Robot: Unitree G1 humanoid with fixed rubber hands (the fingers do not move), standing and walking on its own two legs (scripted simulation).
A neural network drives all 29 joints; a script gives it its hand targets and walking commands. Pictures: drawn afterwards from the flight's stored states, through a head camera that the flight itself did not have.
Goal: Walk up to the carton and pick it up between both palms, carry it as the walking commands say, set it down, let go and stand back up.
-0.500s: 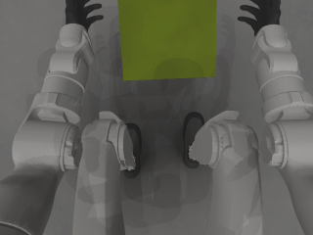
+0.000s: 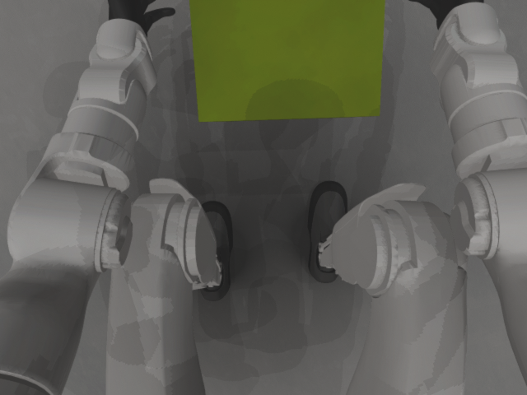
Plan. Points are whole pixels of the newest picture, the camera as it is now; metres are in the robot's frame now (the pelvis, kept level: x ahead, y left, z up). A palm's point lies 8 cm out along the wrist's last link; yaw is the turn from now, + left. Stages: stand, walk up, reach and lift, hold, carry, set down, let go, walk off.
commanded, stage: reach and lift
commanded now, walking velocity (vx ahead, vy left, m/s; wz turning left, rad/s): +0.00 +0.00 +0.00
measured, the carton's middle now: (282, 43) +0.51 -0.03 -0.25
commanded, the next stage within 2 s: none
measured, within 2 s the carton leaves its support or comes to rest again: leaves its support in 1.34 s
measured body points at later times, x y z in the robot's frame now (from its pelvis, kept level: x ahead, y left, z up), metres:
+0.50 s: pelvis +0.00 +0.00 +0.01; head +0.36 -0.03 +0.27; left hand +0.54 +0.12 -0.17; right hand +0.54 -0.19 -0.17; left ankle +0.11 +0.11 -0.34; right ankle +0.14 -0.11 -0.34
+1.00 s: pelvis -0.01 +0.00 +0.00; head +0.35 -0.02 +0.26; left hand +0.54 +0.12 -0.17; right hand +0.55 -0.17 -0.17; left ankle +0.11 +0.11 -0.34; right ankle +0.14 -0.11 -0.34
